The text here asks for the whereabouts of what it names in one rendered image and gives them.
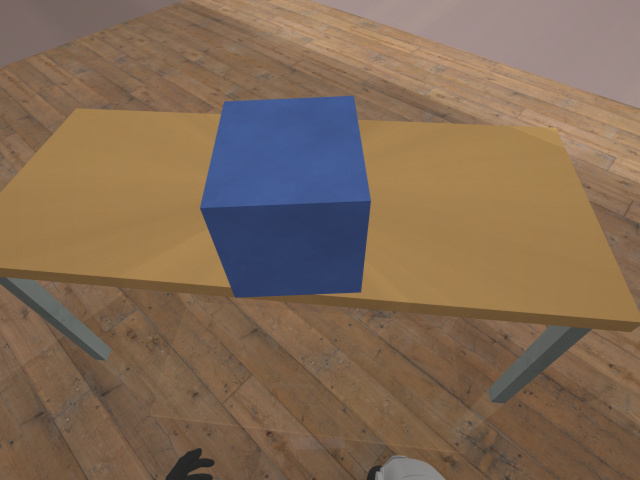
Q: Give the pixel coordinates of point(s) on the table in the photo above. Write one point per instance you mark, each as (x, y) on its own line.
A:
(474, 221)

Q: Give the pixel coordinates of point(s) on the robot right thigh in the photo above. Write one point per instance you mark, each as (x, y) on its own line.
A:
(408, 469)

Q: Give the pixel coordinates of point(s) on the carton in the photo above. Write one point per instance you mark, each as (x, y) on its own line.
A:
(286, 199)

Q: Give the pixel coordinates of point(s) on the robot right shin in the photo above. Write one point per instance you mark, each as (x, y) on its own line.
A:
(393, 457)

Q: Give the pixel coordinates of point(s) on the left robot hand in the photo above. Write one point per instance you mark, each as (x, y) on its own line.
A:
(188, 463)

